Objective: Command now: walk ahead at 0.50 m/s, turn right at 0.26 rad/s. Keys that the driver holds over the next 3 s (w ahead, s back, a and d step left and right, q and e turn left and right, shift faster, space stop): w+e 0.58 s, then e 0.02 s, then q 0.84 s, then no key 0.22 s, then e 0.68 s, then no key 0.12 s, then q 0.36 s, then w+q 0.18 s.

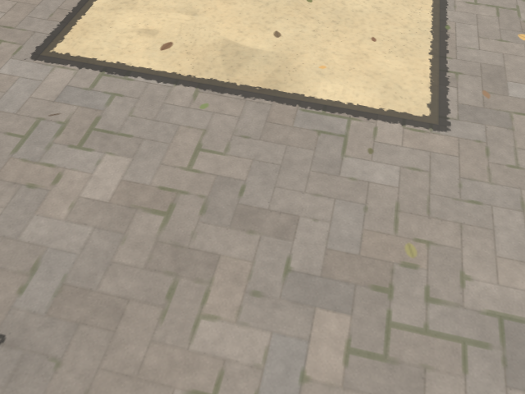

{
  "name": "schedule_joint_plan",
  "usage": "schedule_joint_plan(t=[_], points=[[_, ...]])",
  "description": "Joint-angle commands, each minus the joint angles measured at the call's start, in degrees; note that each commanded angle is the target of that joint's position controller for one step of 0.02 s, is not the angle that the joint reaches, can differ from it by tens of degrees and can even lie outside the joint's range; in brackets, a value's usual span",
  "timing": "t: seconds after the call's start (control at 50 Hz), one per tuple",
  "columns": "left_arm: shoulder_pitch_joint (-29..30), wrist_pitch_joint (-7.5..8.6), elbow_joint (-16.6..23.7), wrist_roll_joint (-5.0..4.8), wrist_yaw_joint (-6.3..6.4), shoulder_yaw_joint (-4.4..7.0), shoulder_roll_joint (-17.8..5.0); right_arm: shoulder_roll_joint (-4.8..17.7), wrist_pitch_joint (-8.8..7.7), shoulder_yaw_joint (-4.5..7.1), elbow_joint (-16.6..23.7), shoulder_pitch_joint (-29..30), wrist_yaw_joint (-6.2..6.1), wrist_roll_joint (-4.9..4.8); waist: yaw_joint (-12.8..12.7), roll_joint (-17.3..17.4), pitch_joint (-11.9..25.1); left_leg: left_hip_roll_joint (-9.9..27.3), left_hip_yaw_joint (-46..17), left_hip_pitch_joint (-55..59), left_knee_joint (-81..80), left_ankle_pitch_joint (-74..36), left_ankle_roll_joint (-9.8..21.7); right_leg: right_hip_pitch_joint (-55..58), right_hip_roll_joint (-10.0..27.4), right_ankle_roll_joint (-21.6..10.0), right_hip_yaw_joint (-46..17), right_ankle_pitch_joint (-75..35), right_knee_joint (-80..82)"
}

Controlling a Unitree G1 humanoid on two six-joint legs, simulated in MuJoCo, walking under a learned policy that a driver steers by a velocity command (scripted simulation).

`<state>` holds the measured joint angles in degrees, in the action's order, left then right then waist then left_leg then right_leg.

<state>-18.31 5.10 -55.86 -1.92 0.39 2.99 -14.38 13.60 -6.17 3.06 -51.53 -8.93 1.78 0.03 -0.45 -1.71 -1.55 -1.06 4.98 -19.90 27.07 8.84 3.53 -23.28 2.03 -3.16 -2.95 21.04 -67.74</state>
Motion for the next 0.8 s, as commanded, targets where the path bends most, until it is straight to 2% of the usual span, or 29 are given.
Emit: schedule_joint_plan(t=[0.02,0.04,0.1,0.16,0.22,0.28,0.34,0.36,0.4,0.42,0.44,0.46,0.48,0.5,0.52,0.54,0.56,0.58,0.62,0.66,0.68,0.72,0.76,0.8], points=[[-2.66,-0.77,2.54,-0.18,0.46,1.58,-3.2,3.69,-1.08,0.78,0.86,-1.8,-0.02,0.84,-0.17,7.15,3.45,15.16,-14.44,9.87,-17.97,-3.01,7.26,-9.54,6.08,-0.63,-3.52,-6.55,-0.42],[-2.91,-1.4,2.54,-0.27,0.52,1.62,-2.38,4.3,-1.27,0.97,0.15,-2.5,-0.2,0.89,-0.6,6.87,2.43,14.94,-11.9,8.7,-18.9,-5.38,7.38,-10.0,6.12,-0.47,-3.54,-7.73,0.21],[1.39,-2.18,4.36,0.2,0.66,2.15,-2.84,6.28,-1.37,1.56,-1.18,-4.44,-1.22,1.18,-0.27,5.06,-0.02,14.98,-6.81,9.92,-20.19,-10.88,7.31,-16.33,5.84,0.37,-5.17,-14.79,5.04],[5.44,-1.8,5.95,0.55,0.02,2.29,-2.57,6.7,-1.02,1.53,-1.72,-5.56,-2.17,1.23,0.48,4.66,-0.76,14.33,-2.33,12.6,-20.42,-14.01,6.12,-18.87,4.79,0.9,-4.75,-22.83,13.56],[11.1,-1.61,8.05,0.84,-1.04,1.7,-1.53,7.48,-0.63,1.53,-2.11,-6.97,-2.87,0.83,2.33,4.07,-2.22,14.16,1.59,14.7,-20.99,-14.72,4.94,-18.07,4.32,0.8,-0.73,-27.6,22.11],[16.59,-1.63,10.96,0.9,-2.15,1.02,-0.53,8.2,0.37,1.79,-3.39,-10.68,-3.25,0.36,4.43,3.22,-4.16,16.21,3.45,21.62,-19.21,-17.77,4.87,-21.2,4.09,0.1,1.73,-25.86,27.1],[19.74,-1.69,13.96,0.66,-3.38,0.85,-0.5,9.21,1.8,2.24,-3.69,-11.82,-3.39,-0.19,4.62,3.58,-4.74,18.18,5.25,27.52,-14.93,-25.3,4.59,-22.06,2.94,-1.13,5.05,-19.35,29.84],[19.34,-1.73,14.66,0.58,-3.76,1.06,-1.0,9.86,2.16,2.41,-3.25,-10.78,-3.5,-0.34,3.57,4.41,-3.99,18.21,6.4,27.75,-12.41,-32.82,4.03,-19.12,1.69,-2.0,6.78,-16.65,30.64],[15.32,-2.02,15.07,0.54,-4.14,2.17,-3.29,11.72,2.79,2.96,-2.28,-9.06,-3.96,-0.66,0.27,7.4,0.12,18.07,7.95,27.75,-3.65,-52.23,2.88,-9.72,-2.42,-4.17,10.53,-10.96,30.14],[9.34,-2.13,14.11,0.32,-4.11,3.32,-5.5,12.53,3.15,3.16,-1.82,-7.92,-4.11,-0.72,-3.27,8.15,3.53,17.46,8.38,26.18,5.04,-57.4,2.15,-1.57,-4.62,-5.8,11.26,-9.73,31.19],[0.07,-2.17,11.91,0.31,-3.44,5.25,-9.07,12.5,3.16,3.02,-1.14,-6.47,-4.09,-1.07,-8.35,6.63,8.28,14.92,9.23,20.08,17.97,-51.99,0.2,12.81,-6.29,-8.18,9.73,-14.14,36.75],[-6.82,-2.69,10.42,0.57,-1.96,6.89,-14.82,9.54,2.33,2.05,0.51,-7.43,-3.79,0.33,-9.15,-3.24,13.39,10.84,8.93,3.49,37.16,-21.32,-2.22,30.1,4.58,-12.06,-7.55,-15.85,37.64],[-3.96,-1.92,12.25,0.93,-2.07,6.82,-17.9,2.42,-0.06,-0.13,3.55,-11.21,-2.65,0.36,-2.69,-13.0,19.78,-2.65,-1.59,-18.9,55.58,24.26,-4.79,45.23,17.85,-24.23,-43.18,-9.8,47.24],[-6.0,-1.49,12.04,1.5,-2.23,5.37,-12.85,7.66,-2.58,0.97,4.83,-4.35,-1.58,-1.81,-6.69,-5.95,20.47,0.36,-11.56,-25.12,57.85,22.43,-2.99,45.9,17.11,-21.82,-42.18,-9.84,51.04],[-3.45,-0.97,12.11,1.43,-2.12,4.58,-9.67,8.35,-3.48,1.12,6.24,-1.06,-1.22,-3.07,-5.72,-3.94,13.34,3.08,-10.9,-27.64,54.46,17.5,-1.5,39.77,14.92,-18.9,-32.25,-13.2,50.54],[1.05,-0.63,13.05,0.98,-2.28,3.95,-7.78,7.92,-3.57,1.18,5.58,-0.86,-1.57,-2.14,-2.54,2.29,8.5,5.8,-10.48,-24.63,48.5,13.39,-1.37,30.35,11.92,-16.37,-24.8,-18.46,50.95],[4.56,-0.5,14.04,1.0,-2.21,3.39,-6.11,8.71,-2.97,1.88,5.16,-1.09,-1.99,-0.84,-0.59,3.01,6.36,7.42,-10.02,-20.56,43.39,11.29,-1.95,23.26,9.84,-14.76,-20.16,-22.85,51.69],[6.03,-0.51,14.89,1.36,-1.94,2.87,-5.23,8.81,-1.97,2.21,5.15,-2.25,-1.94,-0.5,1.1,2.56,5.53,8.32,-10.17,-17.04,41.2,9.95,-2.58,18.66,8.41,-14.31,-18.05,-24.73,53.13],[6.71,-0.35,15.32,1.6,-1.29,3.06,-6.97,7.61,-0.4,2.27,5.45,-3.41,-2.23,0.17,2.65,2.08,4.1,8.13,-8.4,-14.67,36.83,8.79,-4.9,13.33,7.92,-14.32,-13.79,-38.46,53.4],[5.54,-0.32,14.67,2.14,-0.45,3.07,-7.74,6.0,0.37,1.75,5.67,-2.43,-2.54,0.71,2.46,0.65,3.52,7.2,-6.28,-13.44,29.85,3.33,-6.25,10.22,5.94,-12.9,-7.04,-50.33,52.93],[4.98,-0.5,14.08,2.1,-0.1,2.86,-7.32,5.07,0.45,1.33,5.88,-1.12,-2.51,0.8,1.89,-0.45,3.48,6.75,-5.44,-12.45,24.94,-0.81,-6.32,9.52,4.54,-11.51,-4.16,-52.3,52.7],[3.49,-0.91,13.08,2.02,0.31,2.44,-6.66,3.9,0.33,0.63,6.12,1.92,-2.05,0.48,-0.1,-2.24,4.28,5.45,-4.23,-9.35,15.49,-10.64,-5.36,10.01,2.45,-8.62,-0.33,-51.16,52.28],[2.03,-1.01,11.98,2.27,0.58,2.24,-7.07,4.56,0.14,0.49,6.54,4.34,-1.43,-0.14,-1.87,-2.71,5.18,4.42,-4.28,-7.42,9.94,-18.1,-4.42,12.5,3.54,-7.29,0.01,-47.5,52.08],[2.88,-0.95,11.16,2.79,0.63,2.0,-7.11,5.56,0.23,0.58,6.81,5.18,-0.91,-0.33,-2.07,-2.94,4.86,4.18,-5.28,-7.37,7.36,-18.21,-3.4,15.29,5.55,-7.06,-0.4,-44.66,51.26]])
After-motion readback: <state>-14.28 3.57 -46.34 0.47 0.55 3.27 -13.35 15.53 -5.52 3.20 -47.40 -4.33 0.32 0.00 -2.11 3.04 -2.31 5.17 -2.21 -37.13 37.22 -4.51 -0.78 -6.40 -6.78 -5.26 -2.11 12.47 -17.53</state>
